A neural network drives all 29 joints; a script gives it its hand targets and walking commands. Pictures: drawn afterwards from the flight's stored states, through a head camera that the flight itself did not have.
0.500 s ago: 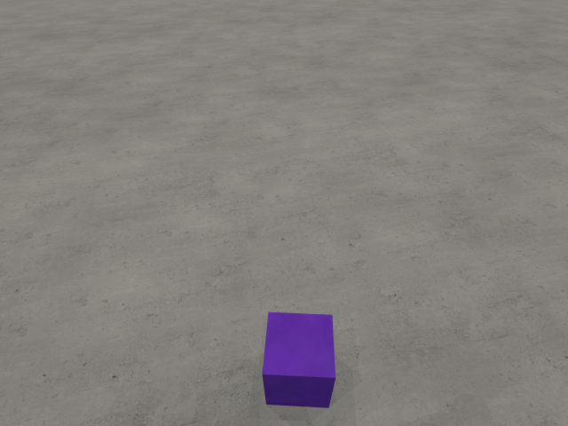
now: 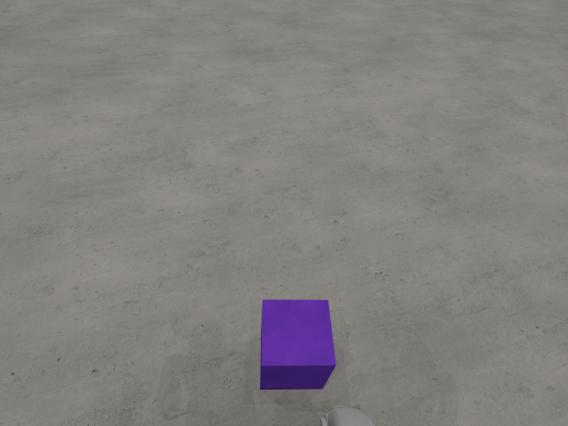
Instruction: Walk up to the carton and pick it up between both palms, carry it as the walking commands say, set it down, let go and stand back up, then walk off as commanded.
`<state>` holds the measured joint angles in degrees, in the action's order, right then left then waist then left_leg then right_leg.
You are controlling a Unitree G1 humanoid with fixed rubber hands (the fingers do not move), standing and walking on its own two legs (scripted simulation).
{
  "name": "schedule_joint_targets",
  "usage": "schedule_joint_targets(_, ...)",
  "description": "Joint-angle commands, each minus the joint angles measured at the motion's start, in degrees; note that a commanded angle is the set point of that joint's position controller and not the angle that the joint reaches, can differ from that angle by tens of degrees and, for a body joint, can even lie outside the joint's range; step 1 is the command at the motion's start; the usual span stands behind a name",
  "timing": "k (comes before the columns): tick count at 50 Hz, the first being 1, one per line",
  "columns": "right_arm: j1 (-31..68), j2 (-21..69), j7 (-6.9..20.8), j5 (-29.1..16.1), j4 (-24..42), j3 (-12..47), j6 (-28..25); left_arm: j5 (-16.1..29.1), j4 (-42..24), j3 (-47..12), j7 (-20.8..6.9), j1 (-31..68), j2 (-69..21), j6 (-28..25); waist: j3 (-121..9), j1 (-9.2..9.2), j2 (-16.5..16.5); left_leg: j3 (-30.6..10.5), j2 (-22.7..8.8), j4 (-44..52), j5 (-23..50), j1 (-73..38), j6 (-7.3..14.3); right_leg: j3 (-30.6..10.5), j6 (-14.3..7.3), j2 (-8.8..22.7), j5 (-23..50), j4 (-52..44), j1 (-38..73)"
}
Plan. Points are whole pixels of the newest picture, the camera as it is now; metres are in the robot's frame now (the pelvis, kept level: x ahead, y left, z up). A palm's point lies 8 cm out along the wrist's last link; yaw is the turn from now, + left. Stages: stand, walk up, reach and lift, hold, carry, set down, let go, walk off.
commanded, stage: walk up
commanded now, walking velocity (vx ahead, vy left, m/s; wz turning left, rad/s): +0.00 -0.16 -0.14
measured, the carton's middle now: (293, 345) +0.47 -0.07 -0.65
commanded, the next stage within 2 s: none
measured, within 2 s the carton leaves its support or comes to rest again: neither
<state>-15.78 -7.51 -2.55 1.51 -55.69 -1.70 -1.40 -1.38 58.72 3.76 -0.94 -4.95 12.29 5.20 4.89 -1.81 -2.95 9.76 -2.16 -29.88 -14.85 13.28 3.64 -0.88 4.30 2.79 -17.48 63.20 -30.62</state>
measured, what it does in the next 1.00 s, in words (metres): steps on the spot: right foot, then left foot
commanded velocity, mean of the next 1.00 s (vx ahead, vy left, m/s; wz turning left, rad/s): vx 0.01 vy -0.03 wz -0.01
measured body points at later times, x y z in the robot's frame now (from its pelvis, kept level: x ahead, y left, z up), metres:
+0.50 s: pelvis -0.02 -0.07 +0.00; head +0.01 -0.10 +0.45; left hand +0.06 +0.17 -0.14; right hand +0.03 -0.32 -0.16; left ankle -0.06 +0.07 -0.73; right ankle +0.01 -0.17 -0.74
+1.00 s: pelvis -0.02 -0.06 +0.01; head -0.01 -0.07 +0.45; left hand +0.00 +0.18 -0.15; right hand -0.05 -0.27 -0.16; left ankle -0.06 +0.07 -0.74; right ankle +0.01 -0.17 -0.74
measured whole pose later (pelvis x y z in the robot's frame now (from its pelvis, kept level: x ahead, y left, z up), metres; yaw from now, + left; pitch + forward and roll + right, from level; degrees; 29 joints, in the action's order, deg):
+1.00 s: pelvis -0.02 -0.06 +0.01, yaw -1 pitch -2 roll +0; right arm -18.2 -8.5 -1.9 0.9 -64.8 -0.4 0.1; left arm -0.4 63.9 0.8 1.4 -14.0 9.5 0.3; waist 2.0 0.0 1.4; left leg -0.3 -0.2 -23.2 -16.6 4.9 -0.3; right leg 1.7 -0.2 0.7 -9.9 24.4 -12.8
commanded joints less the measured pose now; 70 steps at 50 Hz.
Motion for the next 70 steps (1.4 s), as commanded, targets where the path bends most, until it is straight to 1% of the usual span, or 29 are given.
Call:
schedule_joint_targets(1,-7.18,-14.94,-1.13,0.18,0.91,-4.97,-0.01,-0.04,-5.04,0.18,-0.29,2.07,3.08,-0.46,-3.97,-1.14,13.19,-16.44,-22.22,9.16,32.4,-9.88,6.21,-2.04,-0.57,3.22,-2.58,-11.54,-4.53)
schedule_joint_targets(4,-2.56,-14.18,-0.4,0.62,3.47,-4.5,0.99,0.26,-4.85,-0.29,-0.24,2.84,2.86,-0.55,-4.33,-0.27,13.49,-16.88,-19.31,11.48,21.05,-3.97,5.85,-0.41,-1.65,0.96,-3.33,-17.7,2.6)
schedule_joint_targets(8,-0.96,-16.26,0.09,0.41,4.17,-4.88,1.69,0.66,-4.89,-0.59,0.38,-0.31,4.06,-1.88,-8.37,0.0,13.94,-17.5,-19.19,5.11,29.59,-7.41,5.6,2.08,-2.73,-0.85,-5.37,-28.47,8.6)
schedule_joint_targets(9,-0.31,-15.79,0.18,0.41,4.42,-5.02,2.0,0.54,-3.89,-0.78,0.61,-2.8,3.8,-2.61,-8.99,2.12,12.7,-14.97,-17.8,3.06,26.87,-4.5,4.08,3.64,-3.72,-0.69,-0.41,-35.0,14.46)
schedule_joint_targets(10,1.17,-14.25,0.72,0.27,4.76,-4.28,2.2,0.67,-3.09,-1.43,0.83,-5.81,4.29,-3.33,-10.89,2.99,9.74,-11.22,-14.53,-1.06,22.17,-3.03,1.95,4.1,-4.42,-1.16,6.85,-41.65,19.05)
schedule_joint_targets(11,-0.2,-11.06,1.1,-0.21,6.1,-3.42,2.53,0.87,-2.84,-0.44,0.77,-7.37,8.08,-4.06,-13.52,2.88,0.27,-6.99,-8.37,-7.28,12.23,1.19,-1.23,-2.85,-5.38,6.52,19.96,-42.92,24.58)
schedule_joint_targets(12,0.09,-6.25,1.39,-0.35,6.63,-1.5,2.67,0.47,-2.66,-0.32,1.11,-5.42,10.12,-4.47,-11.2,3.32,-13.42,-5.35,-0.79,-13.65,-16.51,11.35,-4.21,-15.62,-9.69,15.85,27.27,-47.97,24.55)
schedule_joint_targets(13,0.76,-7.62,0.92,-0.98,7.15,-1.96,3.4,-0.09,-2.34,-0.09,1.45,-5.31,11.4,-4.49,-8.45,3.8,-14.97,-9.86,-1.84,-20.32,-21.99,10.61,-4.34,-16.46,-14.17,17.19,26.99,-49.0,20.03)
schedule_joint_targets(14,-0.91,-8.51,1.23,-1.2,5.55,-2.32,3.92,-0.02,-3.3,-1.16,1.72,-3.41,9.43,-5.09,-6.19,1.87,-7.21,-12.92,-3.07,-17.8,-18.4,7.73,-5.29,-16.28,-13.09,15.63,24.49,-49.22,16.28)
schedule_joint_targets(15,-0.98,-8.36,1.47,-1.03,4.48,-2.45,4.15,-0.01,-3.39,-1.46,2.04,-1.27,8.39,-5.64,-5.36,1.15,-4.6,-13.46,-2.66,-16.26,-16.32,7.89,-4.9,-13.76,-12.55,14.65,21.72,-47.38,18.09)
schedule_joint_targets(18,-2.8,-7.85,1.75,-0.55,2.53,-1.72,3.77,0.6,-4.93,-1.39,2.13,1.88,6.61,-5.36,-7.95,0.52,-7.13,-12.56,-1.28,-13.8,-11.86,5.2,-4.23,-8.7,-11.83,10.06,20.33,-45.87,21.32)
schedule_joint_targets(22,-1.53,-7.84,1.55,-0.92,1.95,-1.65,3.61,0.41,-2.8,-1.48,2.15,-3.72,7.38,-5.91,-7.08,1.68,-4.93,-11.5,-0.49,-6.5,-11.99,2.68,-5.18,-11.01,-12.42,10.54,20.46,-46.8,22.18)
schedule_joint_targets(25,-1.51,-7.25,0.85,-1.34,0.76,-0.73,2.44,0.84,-2.24,-0.86,2.15,-4.05,7.71,-5.41,-7.34,1.5,-8.5,-10.01,0.77,8.5,-3.65,-2.58,-5.46,-9.02,-10.86,7.9,18.24,-45.58,24.93)
schedule_joint_targets(26,-2.95,-6.53,0.82,-1.5,-0.81,-0.65,2.33,0.78,-2.0,-1.31,2.17,-4.2,6.53,-5.37,-7.19,-0.05,-3.9,-9.24,0.76,10.93,0.46,-6.85,-5.16,-9.16,-10.05,7.66,16.87,-45.35,21.05)
schedule_joint_targets(28,-3.14,-9.87,0.95,-0.68,-1.91,-1.27,2.16,0.52,-3.73,-1.97,1.8,-4.97,5.43,-4.79,-5.92,0.73,2.06,-13.72,-3.08,11.34,-1.42,-6.93,-2.98,-6.8,-7.41,4.2,0.57,-46.47,17.16)
schedule_joint_targets(30,-0.11,-9.33,1.36,-0.46,-2.31,-0.21,2.02,0.77,-2.55,-1.72,1.91,-3.41,5.09,-4.96,-1.98,1.03,8.94,-15.3,-3.17,13.18,-2.9,-1.3,-1.9,-5.33,-7.9,2.99,2.34,-45.55,18.73)
schedule_joint_targets(36,0.36,-9.2,0.82,-0.76,-4.63,-0.37,1.16,0.59,0.04,-1.89,2.07,-7.05,3.13,-5.07,0.72,2.27,9.26,-15.62,-4.2,16.87,-3.7,0.89,-1.46,-1.82,-6.3,1.19,6.43,-42.74,20.33)
schedule_joint_targets(38,-0.97,-7.93,0.66,-0.57,-5.12,0.08,1.14,0.67,1.02,-1.87,2.23,-9.42,3.49,-5.18,-0.03,2.68,5.72,-14.38,-3.7,15.56,-4.21,1.27,-2.16,-2.51,-6.7,1.62,4.35,-43.19,21.01)
schedule_joint_targets(39,-1.66,-7.62,0.68,-0.47,-5.97,0.18,0.96,0.71,0.45,-1.72,2.16,-8.33,2.65,-5.08,0.59,2.46,8.64,-16.12,-3.96,17.03,-5.58,2.79,-1.62,-2.05,-6.79,1.45,3.92,-42.71,22.05)
schedule_joint_targets(41,-3.35,-6.8,0.7,-0.72,-6.92,0.4,1.15,0.7,1.03,-1.85,2.46,-7.97,3.33,-5.21,2.51,1.94,1.83,-15.23,-2.99,14.91,-3.05,1.52,-1.76,-4.02,-7.01,2.1,2.42,-45.15,18.5)
schedule_joint_targets(45,-4.97,-6.66,0.74,-0.46,-7.76,0.33,1.2,0.9,2.48,-2.12,2.31,-8.31,3.25,-5.51,1.05,1.58,3.89,-14.22,-2.15,13.99,-1.37,-0.19,-2.45,-3.74,-6.93,2.47,1.95,-45.74,19.74)
schedule_joint_targets(47,-7.83,-6.18,0.31,-0.4,-8.21,0.41,0.98,1.14,2.81,-1.98,2.73,-10.62,3.07,-5.64,-0.65,1.7,0.47,-14.16,-3.03,12.77,0.54,-1.11,-2.67,-3.64,-7.24,2.5,4.28,-44.3,20.25)
schedule_joint_targets(53,-6.02,-6.7,0.09,-0.59,-8.26,0.53,0.21,1.08,3.97,-2.41,2.84,-11.45,2.17,-5.62,0.21,2.53,6.25,-15.15,-3.75,14.76,4.67,0.67,-2.38,-0.81,-6.54,2.15,12.87,-40.52,23.94)
schedule_joint_targets(54,-6.89,-6.39,0.21,-0.84,-8.75,0.85,0.23,0.8,4.5,-1.95,2.98,-10.59,3.08,-5.67,-0.42,2.58,1.93,-14.63,-3.43,13.95,4.48,0.37,-2.1,-0.99,-6.77,2.56,12.97,-41.29,23.95)
schedule_joint_targets(56,-6.24,-6.31,0.04,-0.79,-8.67,0.54,0.13,0.83,5.16,-2.45,2.94,-10.95,1.98,-5.61,1.77,1.95,4.99,-14.65,-3.4,14.4,3.95,0.58,-2.19,-1.72,-6.62,2.59,13.12,-41.97,22.03)
schedule_joint_targets(59,-9.06,-5.43,-0.17,-0.95,-9.79,0.7,0.41,1.16,5.04,-2.41,3.3,-12.22,1.47,-5.92,-1.39,1.84,3.8,-12.63,-3.25,11.93,9.52,-2.97,-2.82,-2.16,-6.81,2.67,18.9,-41.42,23.91)
schedule_joint_targets(64,-8.0,-4.09,-0.28,-1.08,-9.31,0.89,0.62,1.21,5.97,-2.01,3.34,-12.69,1.66,-5.58,0.5,1.63,1.8,-12.35,-2.84,12.54,8.16,-2.41,-2.81,-1.66,-6.48,2.48,16.29,-41.46,22.25)
schedule_joint_targets(68,-7.75,-4.83,-0.32,-1.04,-9.9,0.71,0.58,1.05,5.23,-2.22,3.39,-13.21,1.44,-5.98,-0.07,1.86,5.28,-12.47,-2.62,11.67,8.9,-2.07,-2.31,-1.22,-6.61,2.9,18.21,-41.44,24.52)
schedule_joint_targets(70,-7.05,-4.53,-0.22,-1.22,-9.5,0.81,0.56,1.25,6.73,-2.62,3.37,-13.03,1.18,-5.99,-1.12,1.7,1.86,-12.19,-3.51,11.38,9.45,-4.1,-2.67,-1.26,-7.24,3.15,21.01,-42.12,23.37)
